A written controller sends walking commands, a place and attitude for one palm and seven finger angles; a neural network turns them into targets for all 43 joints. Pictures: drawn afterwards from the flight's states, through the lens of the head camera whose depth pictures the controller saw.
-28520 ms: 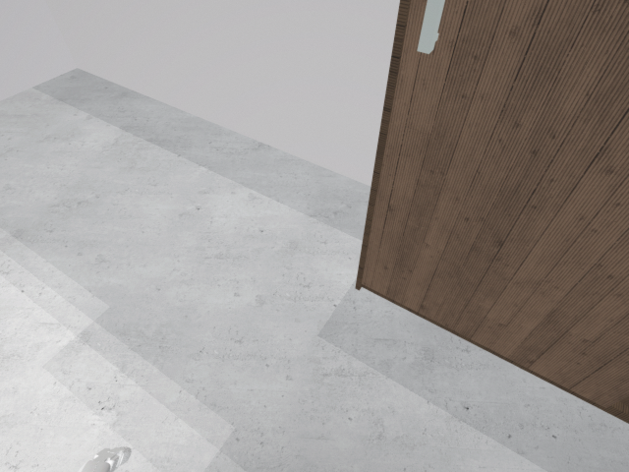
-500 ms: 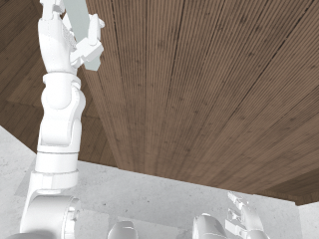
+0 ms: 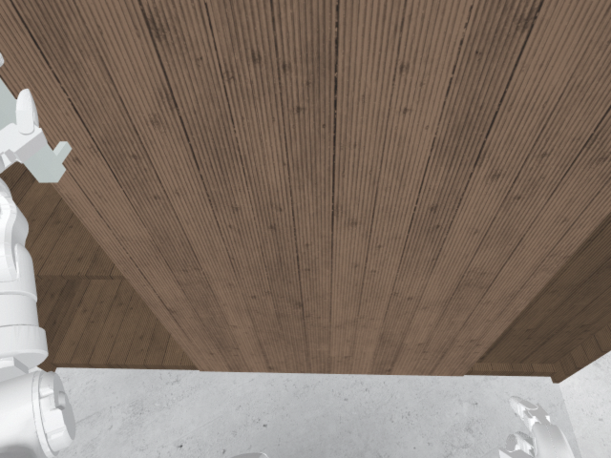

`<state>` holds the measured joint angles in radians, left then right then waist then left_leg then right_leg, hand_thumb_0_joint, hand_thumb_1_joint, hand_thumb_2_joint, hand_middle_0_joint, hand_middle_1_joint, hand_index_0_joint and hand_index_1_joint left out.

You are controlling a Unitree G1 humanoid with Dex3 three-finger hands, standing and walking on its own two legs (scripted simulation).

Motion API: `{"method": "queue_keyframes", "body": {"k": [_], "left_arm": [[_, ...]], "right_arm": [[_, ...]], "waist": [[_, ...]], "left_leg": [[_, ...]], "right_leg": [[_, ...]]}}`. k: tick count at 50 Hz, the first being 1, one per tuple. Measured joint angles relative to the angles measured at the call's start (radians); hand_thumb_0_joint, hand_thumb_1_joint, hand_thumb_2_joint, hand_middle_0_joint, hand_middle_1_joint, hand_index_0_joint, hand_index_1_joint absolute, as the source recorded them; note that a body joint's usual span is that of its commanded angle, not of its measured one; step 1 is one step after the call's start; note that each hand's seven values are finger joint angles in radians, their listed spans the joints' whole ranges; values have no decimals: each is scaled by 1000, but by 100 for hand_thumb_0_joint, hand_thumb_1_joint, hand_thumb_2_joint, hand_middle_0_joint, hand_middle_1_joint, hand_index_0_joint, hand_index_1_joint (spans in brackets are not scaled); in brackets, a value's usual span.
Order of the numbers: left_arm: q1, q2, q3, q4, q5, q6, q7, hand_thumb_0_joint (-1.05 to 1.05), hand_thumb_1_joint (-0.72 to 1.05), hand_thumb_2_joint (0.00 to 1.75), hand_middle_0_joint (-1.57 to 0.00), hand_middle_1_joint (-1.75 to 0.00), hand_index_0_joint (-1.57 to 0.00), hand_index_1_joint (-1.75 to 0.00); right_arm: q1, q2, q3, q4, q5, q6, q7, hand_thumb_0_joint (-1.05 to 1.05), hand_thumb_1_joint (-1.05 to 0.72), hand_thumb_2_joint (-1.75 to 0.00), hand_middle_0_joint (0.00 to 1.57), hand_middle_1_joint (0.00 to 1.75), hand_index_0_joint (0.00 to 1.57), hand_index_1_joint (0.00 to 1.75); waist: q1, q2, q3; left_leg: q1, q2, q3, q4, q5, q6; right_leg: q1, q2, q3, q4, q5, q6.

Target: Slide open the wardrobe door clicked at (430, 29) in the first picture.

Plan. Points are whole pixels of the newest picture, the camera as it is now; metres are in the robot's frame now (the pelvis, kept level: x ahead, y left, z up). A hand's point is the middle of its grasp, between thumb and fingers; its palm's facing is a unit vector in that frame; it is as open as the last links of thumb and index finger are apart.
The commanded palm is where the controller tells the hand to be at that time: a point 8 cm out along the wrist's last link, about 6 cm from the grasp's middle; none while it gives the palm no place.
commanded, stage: stop walking and hold the door there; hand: left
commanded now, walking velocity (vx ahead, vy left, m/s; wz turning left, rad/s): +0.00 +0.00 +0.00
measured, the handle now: (8, 93) +0.43 +0.33 +0.27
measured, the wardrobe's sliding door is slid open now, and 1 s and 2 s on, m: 0.51 0.51 0.51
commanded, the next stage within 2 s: none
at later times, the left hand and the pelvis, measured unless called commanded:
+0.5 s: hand (25, 127) +0.39 +0.30 +0.25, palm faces +0.49 -0.85 -0.17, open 7.0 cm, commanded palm +0.35 +0.34 +0.20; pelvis -0.05 +0.02 +0.00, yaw -5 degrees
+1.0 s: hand (29, 131) +0.39 +0.31 +0.25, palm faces +0.47 -0.86 -0.22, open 6.5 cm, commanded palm +0.35 +0.35 +0.20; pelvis -0.04 +0.02 +0.00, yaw -6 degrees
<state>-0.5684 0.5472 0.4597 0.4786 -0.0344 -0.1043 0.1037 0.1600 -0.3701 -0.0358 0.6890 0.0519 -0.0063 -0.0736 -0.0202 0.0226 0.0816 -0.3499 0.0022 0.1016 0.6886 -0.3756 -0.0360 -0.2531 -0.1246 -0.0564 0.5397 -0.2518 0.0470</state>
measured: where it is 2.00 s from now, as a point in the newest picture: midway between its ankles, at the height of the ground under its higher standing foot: outside the picture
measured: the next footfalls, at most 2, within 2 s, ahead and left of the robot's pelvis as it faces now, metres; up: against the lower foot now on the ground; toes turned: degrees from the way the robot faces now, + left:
left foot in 0.04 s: +0.08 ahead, +0.11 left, +0.00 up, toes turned +3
left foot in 1.22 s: +0.00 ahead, +0.22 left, +0.00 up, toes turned +0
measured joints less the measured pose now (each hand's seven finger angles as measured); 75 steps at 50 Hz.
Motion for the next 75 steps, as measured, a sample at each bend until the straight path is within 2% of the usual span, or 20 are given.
{"method": "queue_keyframes", "body": {"k": [2, 3, 7, 10, 13, 15, 20, 24, 32, 37, 46, 52, 56, 58, 61, 62, 65, 68, 73, 75], "left_arm": [[-11, -3, -20, 5, 0, -5, 5, -13, 57, 82, -46, -140, -21, -130], [-19, -2, -31, 8, 0, -7, 8, -13, 57, 82, -46, -140, -21, -129], [-28, 8, -56, 30, -11, -10, 27, -11, 62, 80, -46, -140, -17, -128], [-36, 19, -55, 54, -13, 3, 36, -10, 64, 78, -46, -140, -15, -128], [-60, 44, -51, 89, -17, 24, 39, -10, 66, 77, -46, -140, -13, -127], [-74, 57, -34, 124, -16, 24, 41, -10, 67, 76, -46, -140, -12, -126], [-106, 68, -18, 213, -13, 14, 28, -9, 67, 75, -46, -140, -13, -127], [-128, 72, -29, 259, -5, -4, 11, -8, 64, 76, -46, -140, -16, -129], [-145, 95, -56, 337, 1, -40, 1, -8, 63, 76, -46, -140, -19, -130], [-164, 106, -55, 369, 0, -46, 5, -8, 64, 76, -46, -140, -18, -130], [-135, 102, -54, 378, 0, -72, -8, -11, 63, 78, -46, -140, -19, -131], [-108, 67, -69, 346, 9, -85, -29, -16, 63, 81, -46, -140, -27, -135], [-101, 25, -92, 294, 18, -97, -52, -20, 62, 82, -46, -141, -34, -137], [-99, 4, -109, 253, 20, -110, -60, -22, 60, 81, -48, -144, -37, -138], [-106, -25, -152, 174, 18, -117, -60, -25, 59, 79, -50, -148, -41, -139], [-111, -34, -164, 147, 11, -118, -58, -25, 59, 79, -50, -149, -41, -139], [-112, -62, -182, 77, -2, -107, -27, -26, 61, 78, -49, -150, -38, -140], [-120, -78, -200, 25, -7, -77, -7, -24, 65, 77, -46, -151, -34, -140], [-145, -83, -205, -15, -25, -28, 2, -21, 70, 77, -44, -149, -28, -139], [-143, -80, -187, -15, -29, -26, 3, -21, 70, 77, -44, -149, -27, -139]], "right_arm": [[30, -14, -8, -8, 1, 1, -4, 1, -90, -89, 20, 30, 20, 30], [36, -11, -15, -5, 1, 1, -7, 1, -90, -89, 20, 30, 20, 30], [70, 28, -6, -24, 9, -3, -4, 1, -90, -89, 19, 30, 20, 30], [94, 63, 21, -32, 7, -17, -2, 1, -90, -89, 20, 30, 20, 30], [110, 94, 51, -30, 7, -23, 0, 1, -90, -89, 20, 30, 20, 30], [105, 101, 66, -19, 4, -19, 0, 1, -90, -89, 20, 30, 20, 30], [118, 95, 73, 20, 7, -3, -8, 1, -90, -89, 20, 30, 20, 30], [137, 79, 69, 47, 6, 1, -18, 1, -90, -89, 20, 30, 21, 30], [157, 62, 55, 32, 6, -7, -31, 1, -90, -89, 20, 30, 20, 30], [157, 58, 51, 24, 6, -15, -31, 1, -90, -89, 20, 30, 20, 30], [176, 52, 43, 48, 7, -16, -25, 1, -90, -89, 20, 30, 20, 30], [178, 33, 21, 50, 8, 6, -16, 1, -90, -89, 20, 30, 20, 30], [158, 21, 8, 58, 1, 12, -12, 1, -90, -89, 20, 30, 20, 30], [144, 18, 7, 55, -5, 11, -11, 1, -90, -89, 20, 30, 20, 30], [114, 15, 1, 42, -10, 8, -13, 1, -90, -89, 20, 30, 20, 30], [94, 20, -2, 39, -10, 9, -15, 1, -90, -89, 20, 30, 20, 30], [44, 55, 1, 4, -5, 8, -14, 1, -90, -89, 20, 30, 20, 30], [18, 116, 34, -23, 0, -8, -4, 1, -90, -89, 20, 30, 20, 30], [1, 191, 102, -44, -3, -24, 15, 1, -90, -89, 20, 30, 20, 30], [-11, 192, 117, -43, -6, -24, 19, 1, -90, -89, 20, 30, 21, 30]], "waist": [[-12, 12, -26], [-17, 6, -31], [0, -11, -44], [-2, 1, -48], [3, 3, -46], [-2, 25, -30], [-18, 61, -22], [-18, 48, -36], [-32, 12, -82], [-29, 15, -72], [-12, 38, -88], [-9, 52, -86], [2, 32, -70], [2, 14, -60], [-4, -4, -41], [0, -12, -26], [24, 7, 8], [39, 19, 26], [66, -4, 36], [65, 18, 45]], "left_leg": [[69, 28, 5, -141, 138, 9], [69, 32, 10, -147, 177, 33], [61, 55, 48, -127, 140, 71], [55, 74, 55, -147, 160, 68], [34, 78, 71, -143, 173, 63], [18, 91, 73, -125, 173, 59], [1, 75, 36, -121, 138, 41], [20, 61, 31, -155, 223, 64], [29, 57, 51, -192, 226, 82], [27, 61, 53, -196, 235, 76], [22, 71, 50, -181, 213, 68], [8, 34, 0, -94, 91, 48], [-5, 3, -50, 14, -11, 40], [14, 8, -53, -21, 3, 36], [66, 24, -34, -148, 161, 33], [59, 11, -23, -137, 175, 37], [37, 15, -6, -107, 140, 57], [29, 27, -10, -134, 159, 61], [13, 24, 3, -151, 179, 53], [0, 39, 2, -126, 168, 47]], "right_leg": [[-10, 24, -12, 21, -8, 4], [-17, 25, -12, 35, -14, 7], [-56, 62, 17, 128, -162, -17], [-55, 91, -2, 161, -155, -20], [-3, 100, -17, 58, -98, -20], [13, 113, -20, -1, -9, -46], [7, 119, -24, -21, 4, -57], [9, 118, -10, -18, 10, -46], [-3, 113, 4, -21, -24, -36], [1, 116, 2, -50, 51, -41], [6, 125, 1, -55, 32, -47], [23, 100, -10, -36, 1, -36], [34, 47, -5, -24, -13, -9], [33, 10, -5, -9, -23, 11], [8, -45, -9, 59, -60, 47], [-10, -63, -1, 93, -69, 44], [-82, -17, 27, 247, -189, 16], [-111, 60, 7, 312, -220, 3], [-38, 130, -27, 122, -140, -12], [-4, 152, -32, 36, -61, -63]]}}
